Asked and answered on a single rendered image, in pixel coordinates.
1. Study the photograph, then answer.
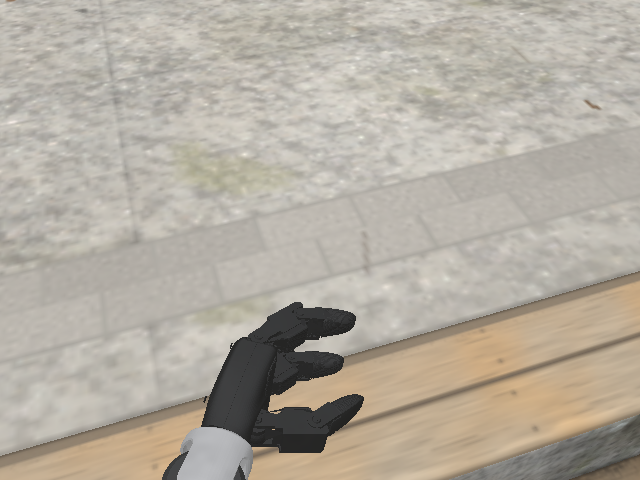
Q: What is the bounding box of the robot left hand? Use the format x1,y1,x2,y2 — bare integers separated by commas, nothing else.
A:
201,302,364,453

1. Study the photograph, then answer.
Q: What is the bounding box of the robot left forearm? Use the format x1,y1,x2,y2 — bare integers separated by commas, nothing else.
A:
162,427,253,480

